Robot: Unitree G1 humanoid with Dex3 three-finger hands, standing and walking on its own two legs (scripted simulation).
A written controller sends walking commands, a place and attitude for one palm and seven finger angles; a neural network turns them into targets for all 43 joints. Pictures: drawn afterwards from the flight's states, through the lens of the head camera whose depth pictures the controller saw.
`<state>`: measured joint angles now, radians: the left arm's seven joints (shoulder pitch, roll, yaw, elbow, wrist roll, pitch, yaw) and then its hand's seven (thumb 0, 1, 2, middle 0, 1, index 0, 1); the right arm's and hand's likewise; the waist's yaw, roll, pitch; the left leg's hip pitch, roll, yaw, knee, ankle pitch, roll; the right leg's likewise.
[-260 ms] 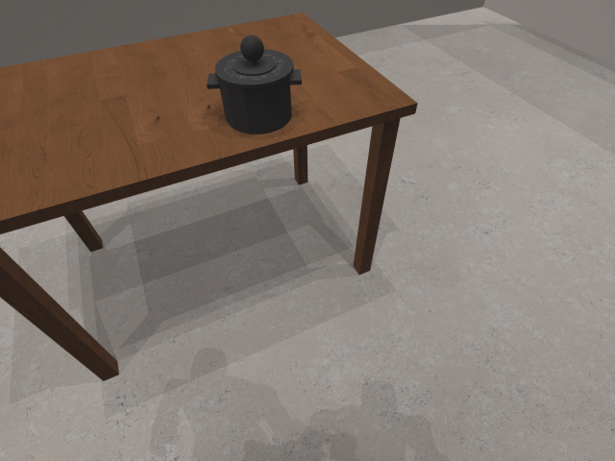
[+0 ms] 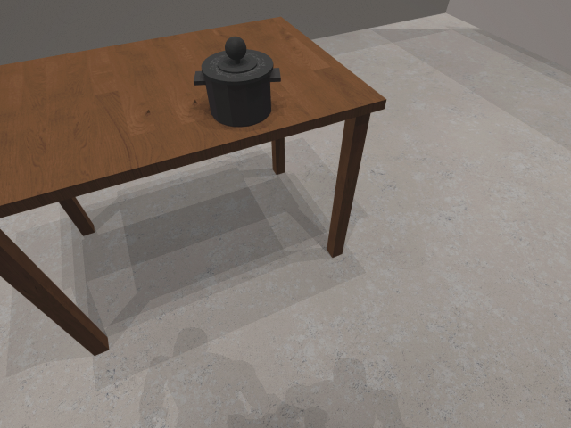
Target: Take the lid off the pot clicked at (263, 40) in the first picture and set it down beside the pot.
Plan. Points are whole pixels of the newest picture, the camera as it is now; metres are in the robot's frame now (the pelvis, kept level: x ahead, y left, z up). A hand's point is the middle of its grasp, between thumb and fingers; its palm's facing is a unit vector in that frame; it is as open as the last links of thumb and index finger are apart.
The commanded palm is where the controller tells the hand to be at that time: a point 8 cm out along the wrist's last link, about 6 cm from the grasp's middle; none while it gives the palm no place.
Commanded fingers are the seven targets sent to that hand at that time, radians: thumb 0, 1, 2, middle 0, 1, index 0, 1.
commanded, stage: look at it before walking up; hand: left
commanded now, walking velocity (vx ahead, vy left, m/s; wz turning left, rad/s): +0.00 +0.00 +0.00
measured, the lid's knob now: (235, 48) +0.86 +0.16 +0.14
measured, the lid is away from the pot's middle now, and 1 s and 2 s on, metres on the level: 0.00 0.00 0.00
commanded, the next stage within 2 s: walk to a spot facing it in 0.38 s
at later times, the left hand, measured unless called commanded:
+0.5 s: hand out of the picture +0.02 +0.22 -0.17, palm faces +0.00 -0.96 -0.27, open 7.4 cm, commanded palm none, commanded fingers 0.00 0.90 0.90 -0.20 -0.30 -0.20 -0.30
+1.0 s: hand out of the picture +0.03 +0.17 -0.17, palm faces -0.13 -0.95 -0.29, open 7.4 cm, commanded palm none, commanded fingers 0.00 0.90 0.90 -0.20 -0.30 -0.20 -0.30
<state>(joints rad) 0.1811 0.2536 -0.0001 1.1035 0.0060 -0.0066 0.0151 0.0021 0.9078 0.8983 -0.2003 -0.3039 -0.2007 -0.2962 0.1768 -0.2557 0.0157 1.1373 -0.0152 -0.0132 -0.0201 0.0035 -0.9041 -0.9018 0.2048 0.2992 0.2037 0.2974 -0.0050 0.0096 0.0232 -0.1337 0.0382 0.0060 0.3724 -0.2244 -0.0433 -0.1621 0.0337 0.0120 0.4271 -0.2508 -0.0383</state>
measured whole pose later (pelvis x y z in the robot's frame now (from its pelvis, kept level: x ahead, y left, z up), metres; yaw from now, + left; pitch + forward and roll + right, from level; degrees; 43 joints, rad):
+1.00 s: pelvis -0.03 -0.02 -0.01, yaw -13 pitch +1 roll +3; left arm 0.28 0.18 0.06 0.95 0.01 0.03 0.01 0.00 0.91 0.90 -0.20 -0.30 -0.20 -0.30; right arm 0.15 -0.23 -0.06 0.96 -0.02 0.05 -0.03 0.01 -0.91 -0.90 0.20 0.30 0.20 0.30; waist 0.03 0.03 0.10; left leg -0.45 0.03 0.00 1.07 -0.43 -0.04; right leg -0.33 0.09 0.07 0.59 -0.27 -0.10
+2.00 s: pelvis +0.10 -0.18 -0.02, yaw -49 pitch +0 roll +0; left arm 0.13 0.21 0.03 0.91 0.02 -0.01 -0.02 0.00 0.91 0.90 -0.20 -0.30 -0.20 -0.30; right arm 0.30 -0.20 -0.03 0.95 -0.03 -0.02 0.00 0.01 -0.91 -0.90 0.20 0.30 0.20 0.30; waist -0.07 -0.01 0.09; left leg -0.54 0.15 0.08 1.01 -0.35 -0.03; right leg -0.36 0.06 -0.05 0.58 -0.23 -0.08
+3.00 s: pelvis +0.25 -0.42 -0.02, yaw -40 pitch +0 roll +0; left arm 0.17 0.24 0.09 0.91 0.01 0.05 0.01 0.00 0.92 0.90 -0.20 -0.30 -0.20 -0.30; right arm 0.20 -0.21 -0.05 0.91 -0.03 0.01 0.00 0.00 -0.91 -0.90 0.20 0.30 0.20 0.30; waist -0.01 -0.03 0.04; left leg -0.36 0.01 0.06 0.57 -0.21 0.03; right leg -0.48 -0.08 -0.03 1.04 -0.43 0.08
